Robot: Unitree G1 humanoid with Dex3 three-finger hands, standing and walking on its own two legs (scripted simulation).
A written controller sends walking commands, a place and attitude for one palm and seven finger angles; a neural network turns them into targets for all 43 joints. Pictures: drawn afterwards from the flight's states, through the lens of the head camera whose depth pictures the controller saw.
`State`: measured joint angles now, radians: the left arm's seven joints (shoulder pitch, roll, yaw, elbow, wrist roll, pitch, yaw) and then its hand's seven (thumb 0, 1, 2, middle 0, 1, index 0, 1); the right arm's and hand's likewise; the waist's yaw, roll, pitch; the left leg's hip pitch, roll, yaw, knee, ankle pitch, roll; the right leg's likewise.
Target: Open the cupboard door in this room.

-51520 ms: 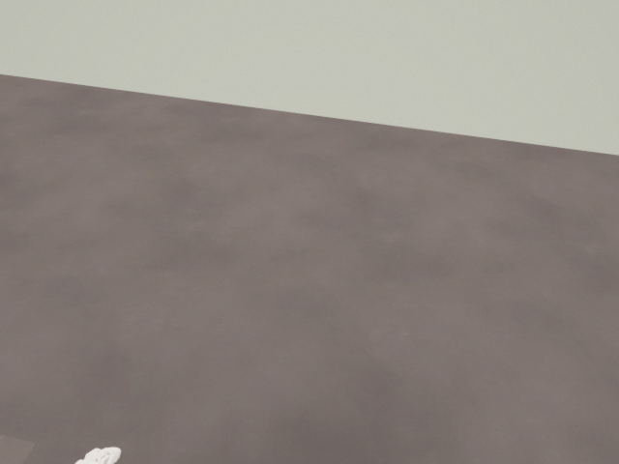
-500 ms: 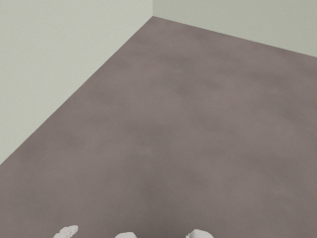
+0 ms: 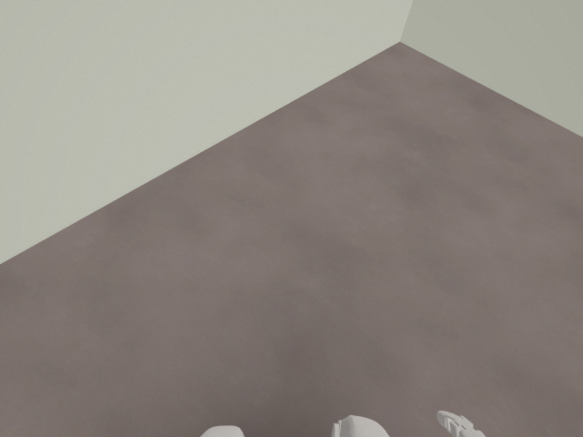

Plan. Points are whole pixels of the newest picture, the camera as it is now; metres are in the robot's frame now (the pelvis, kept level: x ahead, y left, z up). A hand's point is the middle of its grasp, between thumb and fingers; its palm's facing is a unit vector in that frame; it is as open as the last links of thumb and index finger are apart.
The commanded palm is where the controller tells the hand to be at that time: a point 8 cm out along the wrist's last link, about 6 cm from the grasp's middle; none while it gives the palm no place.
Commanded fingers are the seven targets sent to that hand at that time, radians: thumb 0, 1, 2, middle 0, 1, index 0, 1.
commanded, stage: turn to face it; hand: left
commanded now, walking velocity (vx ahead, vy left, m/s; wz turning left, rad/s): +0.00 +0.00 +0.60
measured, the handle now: out of the picture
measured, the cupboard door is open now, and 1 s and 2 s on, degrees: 43 43 43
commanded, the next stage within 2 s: none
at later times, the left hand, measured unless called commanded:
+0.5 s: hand out of the picture +0.02 +0.16 -0.17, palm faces +0.32 -0.93 -0.21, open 7.4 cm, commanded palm none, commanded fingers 0.00 0.90 0.90 -0.20 -0.30 -0.20 -0.30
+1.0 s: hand out of the picture -0.01 +0.15 -0.15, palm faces +0.59 -0.76 -0.27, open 7.4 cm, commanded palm none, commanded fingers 0.00 0.90 0.90 -0.20 -0.30 -0.20 -0.30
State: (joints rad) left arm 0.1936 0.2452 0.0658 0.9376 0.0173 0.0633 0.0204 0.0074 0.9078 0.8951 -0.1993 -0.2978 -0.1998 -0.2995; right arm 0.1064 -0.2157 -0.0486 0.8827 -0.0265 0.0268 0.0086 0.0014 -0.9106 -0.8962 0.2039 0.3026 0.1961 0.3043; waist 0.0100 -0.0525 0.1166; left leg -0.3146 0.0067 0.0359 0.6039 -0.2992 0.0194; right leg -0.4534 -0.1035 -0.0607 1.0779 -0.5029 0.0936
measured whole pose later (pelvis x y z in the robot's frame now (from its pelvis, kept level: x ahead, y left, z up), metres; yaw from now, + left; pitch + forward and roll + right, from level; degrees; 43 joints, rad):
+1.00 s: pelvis +0.04 -0.06 +0.01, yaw +38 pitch +0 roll +2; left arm 0.20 0.20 0.05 0.88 0.03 0.01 0.03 0.00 0.91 0.90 -0.20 -0.30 -0.20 -0.30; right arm 0.13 -0.25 -0.08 0.92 -0.02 0.09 0.03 0.01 -0.91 -0.90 0.20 0.30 0.19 0.30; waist -0.02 -0.01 0.11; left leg -0.47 0.01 0.04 0.99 -0.48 -0.06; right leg -0.23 -0.11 -0.13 0.53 -0.30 0.02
